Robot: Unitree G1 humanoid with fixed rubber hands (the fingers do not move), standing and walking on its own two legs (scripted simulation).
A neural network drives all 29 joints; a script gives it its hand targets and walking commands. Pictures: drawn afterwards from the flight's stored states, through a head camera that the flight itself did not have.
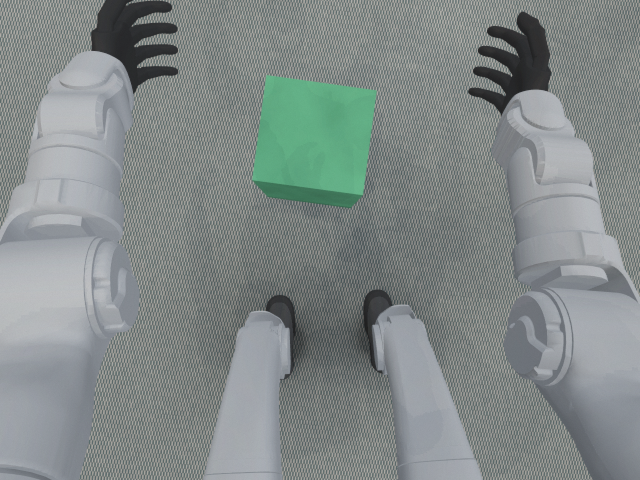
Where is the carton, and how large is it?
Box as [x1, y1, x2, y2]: [252, 75, 376, 207]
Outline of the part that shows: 266,75 252,180 267,196 350,207 362,195 376,90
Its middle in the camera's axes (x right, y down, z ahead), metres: -0.01 -0.20 +0.85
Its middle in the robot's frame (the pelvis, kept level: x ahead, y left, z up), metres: +0.56 +0.01 -0.53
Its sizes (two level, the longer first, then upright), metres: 0.210 0.200 0.250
